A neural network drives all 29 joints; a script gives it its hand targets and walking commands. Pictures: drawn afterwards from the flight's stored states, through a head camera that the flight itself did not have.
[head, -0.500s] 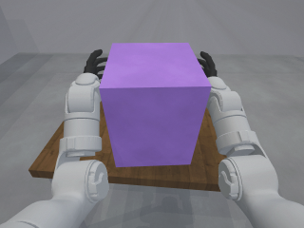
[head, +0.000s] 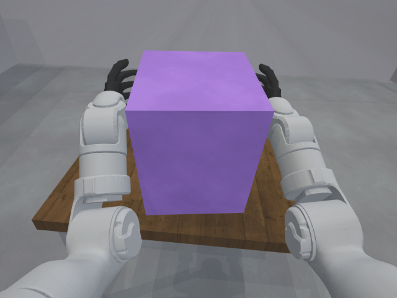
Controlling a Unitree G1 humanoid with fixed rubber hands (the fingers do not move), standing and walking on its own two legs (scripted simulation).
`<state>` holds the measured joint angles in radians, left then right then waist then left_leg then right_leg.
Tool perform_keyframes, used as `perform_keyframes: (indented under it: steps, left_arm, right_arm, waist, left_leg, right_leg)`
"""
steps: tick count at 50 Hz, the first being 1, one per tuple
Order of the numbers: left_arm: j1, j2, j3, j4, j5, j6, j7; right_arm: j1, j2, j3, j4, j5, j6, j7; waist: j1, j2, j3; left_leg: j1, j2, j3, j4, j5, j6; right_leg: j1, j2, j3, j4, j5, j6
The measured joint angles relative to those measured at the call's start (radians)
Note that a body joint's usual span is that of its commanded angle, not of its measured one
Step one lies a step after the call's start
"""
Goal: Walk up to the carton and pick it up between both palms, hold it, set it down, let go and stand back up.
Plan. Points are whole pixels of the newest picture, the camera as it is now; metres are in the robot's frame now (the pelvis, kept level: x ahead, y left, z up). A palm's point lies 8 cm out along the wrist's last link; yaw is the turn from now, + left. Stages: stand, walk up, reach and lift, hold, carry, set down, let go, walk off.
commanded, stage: hold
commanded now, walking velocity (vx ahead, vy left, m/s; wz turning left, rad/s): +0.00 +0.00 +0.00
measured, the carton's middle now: (195, 133) +0.35 +0.01 +0.21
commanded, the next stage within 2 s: none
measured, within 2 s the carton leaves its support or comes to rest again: neither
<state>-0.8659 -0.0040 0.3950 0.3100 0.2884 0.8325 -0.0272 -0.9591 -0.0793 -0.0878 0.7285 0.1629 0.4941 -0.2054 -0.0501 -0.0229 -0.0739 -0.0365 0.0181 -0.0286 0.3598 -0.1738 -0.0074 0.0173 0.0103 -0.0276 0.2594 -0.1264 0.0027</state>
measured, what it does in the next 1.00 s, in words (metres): stands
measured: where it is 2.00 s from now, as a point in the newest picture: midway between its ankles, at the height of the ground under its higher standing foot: outside the picture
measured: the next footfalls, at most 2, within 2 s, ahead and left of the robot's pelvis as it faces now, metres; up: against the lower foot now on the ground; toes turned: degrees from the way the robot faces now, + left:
none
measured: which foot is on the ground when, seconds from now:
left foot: down 0.00-1.00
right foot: down 0.00-1.00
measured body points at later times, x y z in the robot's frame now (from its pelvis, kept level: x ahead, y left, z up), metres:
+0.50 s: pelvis +0.00 +0.00 +0.00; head -0.09 +0.03 +0.44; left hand +0.38 +0.17 +0.27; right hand +0.39 -0.12 +0.28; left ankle +0.03 +0.12 -0.75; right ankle +0.02 -0.12 -0.75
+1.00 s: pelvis +0.00 +0.00 +0.00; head -0.09 +0.01 +0.44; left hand +0.38 +0.16 +0.27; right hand +0.39 -0.14 +0.28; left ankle +0.03 +0.12 -0.75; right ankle +0.02 -0.12 -0.75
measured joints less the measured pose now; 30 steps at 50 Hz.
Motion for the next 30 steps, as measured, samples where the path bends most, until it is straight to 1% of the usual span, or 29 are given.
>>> perform_keyframes:
  steps: [6, 10, 14, 24, 27, 30]
  left_arm:
    - [0.0, 0.0, -0.001, 0.029, 0.0, 0.0, -0.004]
    - [-0.005, 0.0, 0.0, 0.048, 0.0, -0.006, -0.006]
    - [-0.007, 0.003, 0.007, 0.052, 0.0, -0.008, -0.01]
    - [-0.007, 0.009, 0.009, 0.026, 0.0, -0.005, -0.018]
    - [-0.007, 0.009, 0.008, 0.012, 0.0, -0.001, -0.017]
    - [-0.007, 0.009, 0.001, 0.008, 0.0, 0.0, -0.015]
  right_arm:
    - [0.0, -0.003, -0.009, 0.0, 0.0, 0.028, -0.001]
    - [0.0, -0.006, -0.008, 0.0, 0.0, 0.038, -0.006]
    - [0.0, -0.008, 0.011, 0.0, 0.0, 0.039, -0.013]
    - [-0.006, -0.008, 0.03, 0.0, 0.007, 0.022, -0.018]
    - [-0.013, -0.009, 0.027, 0.0, 0.007, 0.021, -0.014]
    - [-0.018, -0.009, 0.014, 0.0, 0.007, 0.022, -0.01]
  waist:
    - [0.0, 0.05, 0.0]
    - [0.0, 0.06, 0.0]
    - [0.0, 0.044, 0.0]
    - [0.0, -0.035, -0.007]
    - [0.0, -0.038, -0.008]
    - [0.0, -0.027, -0.008]
  left_leg:
    - [0.0, 0.0, 0.0, 0.0, 0.0, 0.0]
    - [0.0, 0.0, -0.001, 0.0, 0.0, 0.0]
    - [0.0, 0.001, -0.002, -0.001, 0.0, 0.0]
    - [0.0, 0.001, -0.002, -0.001, -0.001, 0.0]
    - [0.0, 0.001, -0.002, -0.001, -0.001, 0.0]
    - [0.0, 0.001, -0.002, -0.001, -0.001, 0.0]
  right_leg:
    - [0.0, 0.0, 0.0, 0.0, -0.001, 0.001]
    - [0.0, 0.0, -0.001, 0.001, -0.003, 0.002]
    - [0.0, 0.001, -0.001, 0.001, -0.003, 0.002]
    - [0.0, 0.001, -0.001, 0.001, -0.003, 0.0]
    - [0.0, 0.001, -0.001, 0.001, -0.002, -0.001]
    - [0.0, 0.001, -0.001, 0.001, -0.002, -0.002]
